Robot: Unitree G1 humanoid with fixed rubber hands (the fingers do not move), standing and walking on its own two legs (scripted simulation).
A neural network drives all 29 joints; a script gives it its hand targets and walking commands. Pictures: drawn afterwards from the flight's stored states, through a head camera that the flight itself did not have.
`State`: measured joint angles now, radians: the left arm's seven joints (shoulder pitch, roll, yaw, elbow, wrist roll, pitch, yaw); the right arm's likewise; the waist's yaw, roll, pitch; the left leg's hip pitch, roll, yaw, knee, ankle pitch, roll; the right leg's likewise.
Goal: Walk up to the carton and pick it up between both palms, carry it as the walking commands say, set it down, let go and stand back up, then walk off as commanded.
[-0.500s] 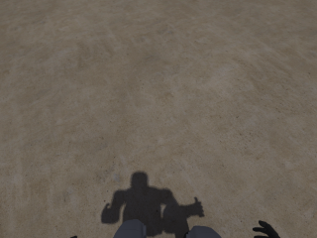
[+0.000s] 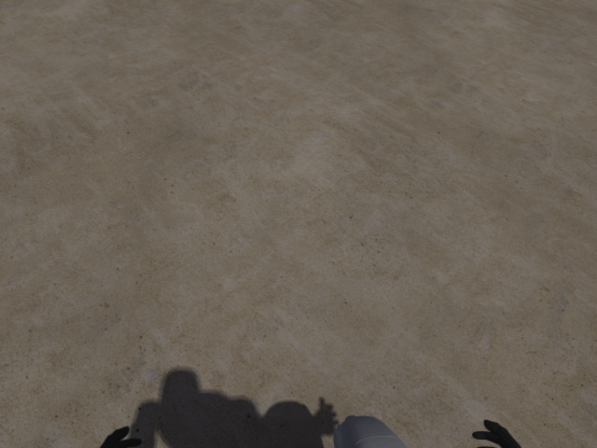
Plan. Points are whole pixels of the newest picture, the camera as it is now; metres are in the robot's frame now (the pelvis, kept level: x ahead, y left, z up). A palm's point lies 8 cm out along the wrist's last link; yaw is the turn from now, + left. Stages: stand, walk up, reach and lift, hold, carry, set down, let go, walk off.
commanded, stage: walk up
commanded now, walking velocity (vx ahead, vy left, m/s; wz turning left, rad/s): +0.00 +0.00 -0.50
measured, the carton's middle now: out of the picture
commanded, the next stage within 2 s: none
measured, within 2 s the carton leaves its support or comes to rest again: neither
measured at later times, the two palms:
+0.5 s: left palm out of the picture +0.12 +0.21 -0.11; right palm out of the picture +0.01 -0.32 -0.13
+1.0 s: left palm (204, 408) +0.19 +0.15 -0.13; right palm out of the picture -0.13 -0.29 -0.12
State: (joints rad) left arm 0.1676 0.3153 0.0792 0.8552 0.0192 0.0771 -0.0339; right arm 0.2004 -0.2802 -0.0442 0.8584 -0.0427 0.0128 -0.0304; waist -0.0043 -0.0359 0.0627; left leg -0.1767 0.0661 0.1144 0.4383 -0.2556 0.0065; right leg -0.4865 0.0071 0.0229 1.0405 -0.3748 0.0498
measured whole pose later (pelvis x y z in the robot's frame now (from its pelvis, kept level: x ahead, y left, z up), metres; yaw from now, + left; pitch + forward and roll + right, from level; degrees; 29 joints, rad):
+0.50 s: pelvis -0.02 -0.04 +0.00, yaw -15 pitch +1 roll +1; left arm 0.19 0.28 0.07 0.86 0.03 0.04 0.00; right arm 0.13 -0.26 -0.05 0.86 -0.01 0.06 -0.02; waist 0.02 0.01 0.09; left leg -0.42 0.06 0.04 0.85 -0.43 -0.08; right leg -0.25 0.04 0.05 0.45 -0.21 -0.04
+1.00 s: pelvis -0.04 -0.02 +0.00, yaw -32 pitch +1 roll -2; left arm 0.13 0.26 0.07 0.83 0.01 0.08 -0.04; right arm 0.22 -0.29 -0.07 0.84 -0.04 0.00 -0.02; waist -0.01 0.01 0.10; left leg -0.24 0.14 0.22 0.52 -0.27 0.00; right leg -0.33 -0.02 -0.07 0.71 -0.41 0.04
